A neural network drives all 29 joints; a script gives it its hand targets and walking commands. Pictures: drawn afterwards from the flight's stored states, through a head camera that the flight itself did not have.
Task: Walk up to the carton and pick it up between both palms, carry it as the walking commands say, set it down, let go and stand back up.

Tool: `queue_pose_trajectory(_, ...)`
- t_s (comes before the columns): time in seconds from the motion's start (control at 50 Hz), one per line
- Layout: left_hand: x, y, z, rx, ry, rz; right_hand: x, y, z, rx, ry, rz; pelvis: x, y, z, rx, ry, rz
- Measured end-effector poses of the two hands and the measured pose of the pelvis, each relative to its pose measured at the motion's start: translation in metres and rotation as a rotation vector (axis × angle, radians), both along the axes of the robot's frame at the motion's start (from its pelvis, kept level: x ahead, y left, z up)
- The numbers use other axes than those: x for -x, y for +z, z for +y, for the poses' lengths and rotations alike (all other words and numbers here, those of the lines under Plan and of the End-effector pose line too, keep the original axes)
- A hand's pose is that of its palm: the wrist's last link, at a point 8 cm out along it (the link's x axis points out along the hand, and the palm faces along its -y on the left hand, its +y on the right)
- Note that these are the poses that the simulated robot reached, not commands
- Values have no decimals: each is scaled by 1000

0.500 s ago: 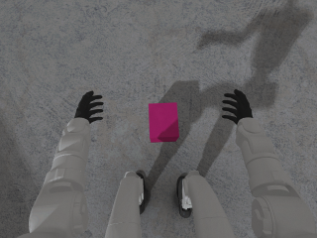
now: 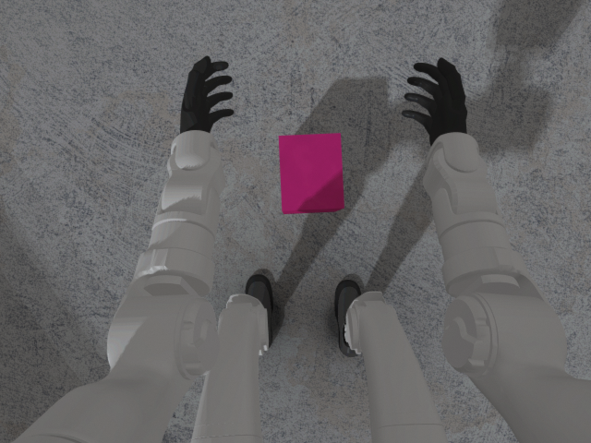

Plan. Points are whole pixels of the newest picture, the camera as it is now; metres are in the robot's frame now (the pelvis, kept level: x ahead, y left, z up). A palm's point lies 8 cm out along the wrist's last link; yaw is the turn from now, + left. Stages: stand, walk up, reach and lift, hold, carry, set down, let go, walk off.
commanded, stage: reach and lift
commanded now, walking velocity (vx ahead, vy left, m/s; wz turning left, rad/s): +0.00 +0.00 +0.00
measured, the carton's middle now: (309, 177) +0.47 -0.03 -0.57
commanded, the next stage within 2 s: none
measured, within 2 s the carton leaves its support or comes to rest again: neither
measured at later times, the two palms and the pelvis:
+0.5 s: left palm (219, 154) +0.47 +0.13 -0.25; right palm (407, 152) +0.46 -0.17 -0.24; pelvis -0.02 +0.00 -0.11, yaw -1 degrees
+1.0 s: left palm (236, 168) +0.47 +0.13 -0.38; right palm (381, 166) +0.46 -0.16 -0.38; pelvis -0.05 +0.00 -0.22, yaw -1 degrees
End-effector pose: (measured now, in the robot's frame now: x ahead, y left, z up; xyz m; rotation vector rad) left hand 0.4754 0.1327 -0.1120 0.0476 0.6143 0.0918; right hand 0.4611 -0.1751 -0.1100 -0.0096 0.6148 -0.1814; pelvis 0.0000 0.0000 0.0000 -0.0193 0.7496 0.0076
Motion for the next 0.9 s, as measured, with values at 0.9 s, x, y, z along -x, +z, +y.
queue_pose_trajectory(0.9, 5, -242, -4, 22, 15, 60, -3, -240, 11, 2, 8, 68, 48, -199, 0, 11, -13, 49)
